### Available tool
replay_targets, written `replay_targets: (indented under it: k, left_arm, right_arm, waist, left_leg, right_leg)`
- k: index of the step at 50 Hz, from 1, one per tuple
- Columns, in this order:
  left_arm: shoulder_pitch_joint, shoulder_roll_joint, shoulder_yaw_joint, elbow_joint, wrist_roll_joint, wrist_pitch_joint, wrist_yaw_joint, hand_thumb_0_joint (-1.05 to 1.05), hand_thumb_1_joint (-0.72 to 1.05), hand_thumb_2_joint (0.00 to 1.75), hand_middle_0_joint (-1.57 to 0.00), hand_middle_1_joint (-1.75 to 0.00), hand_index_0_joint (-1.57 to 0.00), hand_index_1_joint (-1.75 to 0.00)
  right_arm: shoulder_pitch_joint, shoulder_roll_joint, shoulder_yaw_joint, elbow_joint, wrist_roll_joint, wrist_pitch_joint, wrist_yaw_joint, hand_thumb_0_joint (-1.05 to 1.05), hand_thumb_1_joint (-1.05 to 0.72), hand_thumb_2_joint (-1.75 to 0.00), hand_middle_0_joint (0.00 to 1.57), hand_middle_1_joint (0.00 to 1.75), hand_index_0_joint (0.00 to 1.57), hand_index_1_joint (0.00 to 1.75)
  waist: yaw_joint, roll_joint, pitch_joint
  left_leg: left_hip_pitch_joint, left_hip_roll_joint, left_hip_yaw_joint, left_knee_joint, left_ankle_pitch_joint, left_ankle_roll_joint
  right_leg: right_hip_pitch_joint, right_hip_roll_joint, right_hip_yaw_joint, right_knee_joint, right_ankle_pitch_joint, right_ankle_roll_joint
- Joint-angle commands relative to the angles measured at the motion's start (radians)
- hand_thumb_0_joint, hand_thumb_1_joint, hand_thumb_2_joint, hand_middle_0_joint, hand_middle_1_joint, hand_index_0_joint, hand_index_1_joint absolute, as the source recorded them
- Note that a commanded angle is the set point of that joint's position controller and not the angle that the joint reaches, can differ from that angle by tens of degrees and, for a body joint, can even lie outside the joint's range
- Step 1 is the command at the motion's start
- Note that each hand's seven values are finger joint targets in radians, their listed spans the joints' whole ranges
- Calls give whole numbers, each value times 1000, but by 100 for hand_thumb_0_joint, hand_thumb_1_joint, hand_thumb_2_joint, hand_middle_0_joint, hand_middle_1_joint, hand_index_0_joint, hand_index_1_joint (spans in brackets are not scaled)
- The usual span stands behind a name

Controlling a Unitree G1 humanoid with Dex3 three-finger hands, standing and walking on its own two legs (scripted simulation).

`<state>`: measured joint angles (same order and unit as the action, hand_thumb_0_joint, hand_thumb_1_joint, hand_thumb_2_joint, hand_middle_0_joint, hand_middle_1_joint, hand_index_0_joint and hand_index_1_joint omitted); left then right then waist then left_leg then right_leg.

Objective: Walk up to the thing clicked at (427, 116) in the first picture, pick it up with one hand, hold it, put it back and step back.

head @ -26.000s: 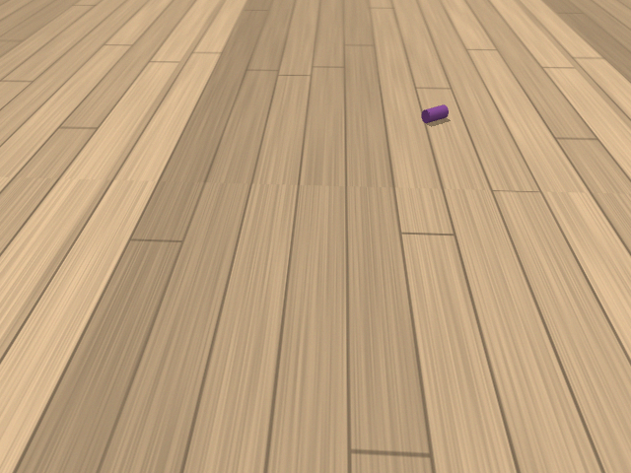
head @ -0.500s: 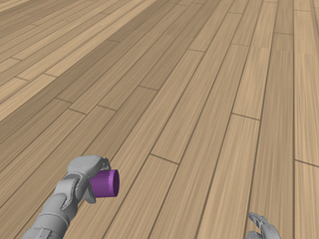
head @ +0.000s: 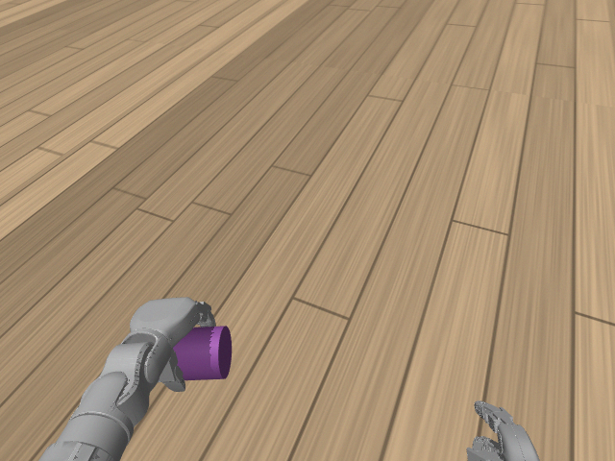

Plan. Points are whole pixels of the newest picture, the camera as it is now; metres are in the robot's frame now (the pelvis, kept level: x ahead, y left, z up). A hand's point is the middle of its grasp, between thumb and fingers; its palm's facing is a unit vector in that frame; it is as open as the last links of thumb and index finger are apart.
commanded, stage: hold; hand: left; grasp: from above
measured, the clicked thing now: (181, 353) +0.29 +0.22 -0.06
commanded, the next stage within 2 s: crouch in 0.26 s
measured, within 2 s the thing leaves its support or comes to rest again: neither
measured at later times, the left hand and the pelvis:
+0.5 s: hand (178, 343) +0.30 +0.22 -0.04, palm faces -0.46 -0.06 -0.89, open 10.3 cm; pelvis +0.01 +0.00 +0.00, yaw +0 degrees
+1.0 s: hand (206, 370) +0.33 +0.23 -0.22, palm faces -0.43 +0.04 -0.90, open 10.3 cm; pelvis -0.03 +0.00 -0.11, yaw +1 degrees
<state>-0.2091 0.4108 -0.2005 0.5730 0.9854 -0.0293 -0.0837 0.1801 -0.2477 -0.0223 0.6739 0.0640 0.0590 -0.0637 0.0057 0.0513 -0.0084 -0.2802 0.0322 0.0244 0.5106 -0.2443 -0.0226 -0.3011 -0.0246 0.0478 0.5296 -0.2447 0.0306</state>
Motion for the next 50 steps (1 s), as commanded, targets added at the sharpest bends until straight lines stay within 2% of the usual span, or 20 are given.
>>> replay_targets:
  k: [1,5,8,12,14,17,18,19,22,25,28,30,31,36,41,42,44,46,47,50]
  left_arm:
    - [-391,239,144,-207,-8,-8,58,0,76,73,-115,-49,-114,-50]
    - [-351,202,116,-200,-2,-9,59,0,78,75,-115,-52,-115,-53]
    - [-298,211,132,-161,2,-3,61,0,75,78,-117,-50,-115,-52]
    - [-409,252,145,-216,10,-15,67,0,75,78,-116,-51,-114,-53]
    - [-418,227,129,-223,3,-16,70,0,77,81,-117,-53,-115,-55]
    - [-376,223,135,-175,4,-11,77,0,74,79,-113,-54,-112,-55]
    - [-371,230,137,-176,4,-11,76,0,81,71,-114,-59,-117,-56]
    - [-351,222,130,-183,6,-11,72,0,73,68,-106,-56,-109,-55]
    - [-292,203,126,-147,6,-12,70,0,74,75,-111,-55,-111,-56]
    - [-311,201,122,-130,18,-33,84,0,75,75,-112,-55,-112,-56]
    - [-308,178,119,-62,35,-63,130,0,76,76,-113,-55,-112,-56]
    - [-336,189,144,-1,56,-80,182,0,76,78,-113,-56,-112,-57]
    - [-365,169,123,16,74,-86,207,0,76,77,-114,-56,-113,-57]
    - [-492,166,120,123,139,-89,336,0,81,79,-116,-60,-116,-60]
    - [-571,131,105,314,185,-77,434,0,79,75,-115,-60,-115,-59]
    - [-598,158,122,321,196,-76,451,0,78,75,-113,-61,-114,-61]
    - [-639,169,127,370,209,-69,476,0,77,75,-113,-60,-113,-60]
    - [-694,195,149,368,203,-67,498,0,77,74,-112,-60,-113,-59]
    - [-715,187,142,384,202,-64,505,0,78,75,-113,-60,-114,-59]
    - [-718,198,155,448,204,-54,517,0,74,73,-111,-53,-111,-54]
  right_arm:
    - [-79,-130,-49,-123,1,-44,-14,0,-90,-90,20,30,20,30]
    - [-94,-122,-46,-136,1,-41,-12,0,-90,-90,20,30,20,30]
    - [-89,-124,-48,-138,2,-35,-11,0,-90,-90,20,30,20,30]
    - [-79,-125,-50,-130,0,-31,-14,0,-90,-90,20,30,20,30]
    - [-77,-122,-50,-130,0,-31,-14,0,-90,-90,20,30,20,30]
    - [-71,-129,-55,-127,2,-28,-14,0,-90,-90,20,30,20,30]
    - [-71,-133,-57,-126,1,-27,-13,0,-92,-91,20,30,20,30]
    - [-76,-130,-57,-127,1,-26,-12,0,-88,-90,20,30,20,30]
    - [-79,-127,-57,-133,1,-19,-11,0,-89,-90,20,30,20,30]
    - [-69,-129,-57,-134,-1,-13,-10,0,-89,-90,20,30,20,30]
    - [-55,-126,-56,-123,-10,-7,-5,0,-89,-90,20,30,20,30]
    - [-42,-130,-61,-111,-20,0,0,0,-89,-90,20,30,20,30]
    - [-33,-128,-63,-103,-28,1,4,0,-89,-90,20,30,20,30]
    - [43,-151,-92,-52,-51,3,29,0,-89,-90,20,30,20,30]
    - [93,-161,-108,-35,-72,-11,45,0,-90,-90,20,30,20,30]
    - [97,-163,-109,-32,-77,-16,45,0,-89,-90,20,30,20,30]
    - [112,-167,-109,-27,-84,-25,44,0,-89,-90,20,30,20,30]
    - [124,-168,-111,-15,-93,-39,39,0,-89,-90,20,30,20,30]
    - [126,-172,-113,-9,-97,-46,36,0,-89,-90,20,30,20,30]
    - [145,-179,-116,5,-105,-60,28,0,-89,-89,20,30,20,30]
  waist:
    - [-4,-10,-271]
    - [4,-30,-247]
    - [6,-36,-225]
    - [-1,-17,-284]
    - [-4,-3,-291]
    - [-2,-12,-267]
    - [-1,-19,-277]
    - [8,-17,-277]
    - [8,-47,-240]
    - [-11,-50,-209]
    - [-23,-72,-191]
    - [-33,-78,-194]
    - [-44,-81,-212]
    - [-66,-17,-345]
    - [-97,-25,-392]
    - [-87,-22,-415]
    - [-98,-16,-464]
    - [-90,42,-541]
    - [-110,56,-567]
    - [-119,38,-622]
  left_leg:
    - [143,-46,17,-53,203,32]
    - [128,-50,17,-59,180,32]
    - [120,-48,16,-66,172,33]
    - [147,-52,17,-52,218,36]
    - [156,-50,19,-53,220,33]
    - [151,-45,18,-62,219,31]
    - [155,-44,17,-62,230,31]
    - [155,-42,13,-61,244,28]
    - [132,-47,14,-60,236,32]
    - [112,-49,15,-55,197,33]
    - [71,-52,9,-29,164,32]
    - [26,-53,10,14,140,31]
    - [10,-55,11,42,144,32]
    - [-105,-42,4,229,156,15]
    - [-339,-37,-6,417,67,21]
    - [-397,-41,-4,453,37,24]
    - [-494,-44,-3,517,-8,26]
    - [-525,-38,-7,583,-18,24]
    - [-551,-36,-11,624,-30,29]
    - [-676,-31,-25,722,-70,36]
  right_leg:
    - [58,50,-41,-83,172,-30]
    - [57,46,-41,-96,145,-30]
    - [61,46,-42,-98,135,-31]
    - [73,41,-37,-89,192,-27]
    - [69,44,-38,-89,194,-29]
    - [64,49,-45,-89,186,-34]
    - [74,49,-46,-87,195,-35]
    - [83,50,-50,-84,203,-36]
    - [77,47,-48,-92,198,-32]
    - [35,44,-44,-92,166,-33]
    - [-5,39,-44,-70,137,-32]
    - [-52,36,-45,-40,114,-31]
    - [-67,33,-44,-15,127,-29]
    - [-246,42,-52,166,138,-37]
    - [-446,40,-57,340,59,-44]
    - [-471,38,-56,371,39,-43]
    - [-526,37,-53,438,2,-44]
    - [-612,40,-59,514,-20,-53]
    - [-669,40,-62,547,-29,-56]
    - [-762,44,-75,658,-62,-62]
